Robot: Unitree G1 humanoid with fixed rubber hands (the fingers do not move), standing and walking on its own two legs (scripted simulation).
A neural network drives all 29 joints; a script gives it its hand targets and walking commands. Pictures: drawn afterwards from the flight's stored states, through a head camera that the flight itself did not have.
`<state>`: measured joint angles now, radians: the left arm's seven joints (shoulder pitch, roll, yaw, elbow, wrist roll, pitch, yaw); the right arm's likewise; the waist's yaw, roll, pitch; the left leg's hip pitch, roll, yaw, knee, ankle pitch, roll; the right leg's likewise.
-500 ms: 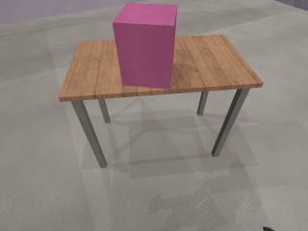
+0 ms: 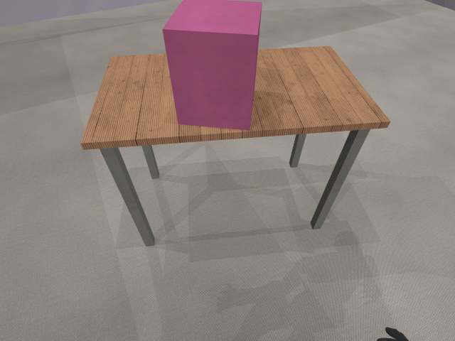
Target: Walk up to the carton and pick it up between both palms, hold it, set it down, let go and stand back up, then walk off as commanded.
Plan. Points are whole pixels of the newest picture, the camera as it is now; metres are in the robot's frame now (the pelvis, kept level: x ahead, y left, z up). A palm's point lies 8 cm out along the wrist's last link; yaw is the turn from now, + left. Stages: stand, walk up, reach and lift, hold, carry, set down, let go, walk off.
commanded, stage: stand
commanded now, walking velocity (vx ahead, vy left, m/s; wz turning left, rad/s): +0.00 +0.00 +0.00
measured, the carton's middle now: (217, 66) +0.81 +0.04 +0.07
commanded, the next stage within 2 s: none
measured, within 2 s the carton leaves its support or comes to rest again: neither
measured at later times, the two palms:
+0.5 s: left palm out of the picture +0.10 +0.31 -0.11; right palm out of the picture +0.10 -0.30 -0.11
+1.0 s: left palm out of the picture +0.10 +0.31 -0.11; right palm out of the picture +0.08 -0.30 -0.11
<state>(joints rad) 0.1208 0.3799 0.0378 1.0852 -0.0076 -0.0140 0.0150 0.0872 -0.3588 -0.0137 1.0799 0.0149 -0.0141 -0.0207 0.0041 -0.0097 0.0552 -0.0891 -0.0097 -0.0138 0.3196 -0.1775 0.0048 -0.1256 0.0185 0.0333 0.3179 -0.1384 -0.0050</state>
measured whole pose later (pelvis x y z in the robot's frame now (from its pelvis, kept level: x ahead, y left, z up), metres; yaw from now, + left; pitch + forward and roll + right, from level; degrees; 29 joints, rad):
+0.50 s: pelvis +0.02 +0.00 +0.00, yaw +0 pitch -3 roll +0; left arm 0.12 0.37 0.03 1.08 0.00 -0.02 0.02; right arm 0.11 -0.36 -0.02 1.10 0.02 -0.02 -0.02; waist 0.00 0.00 0.04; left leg -0.05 -0.01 -0.01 0.30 -0.20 0.01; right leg -0.10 0.01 0.04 0.32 -0.16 0.00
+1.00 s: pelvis +0.02 +0.00 +0.00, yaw +0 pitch -3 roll +0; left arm 0.13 0.36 0.03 1.09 -0.01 -0.02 0.03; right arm 0.13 -0.36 -0.02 1.10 0.01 -0.02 -0.02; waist -0.01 -0.01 0.05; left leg -0.05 -0.01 -0.01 0.31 -0.20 0.01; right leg -0.09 0.02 0.04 0.31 -0.16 0.00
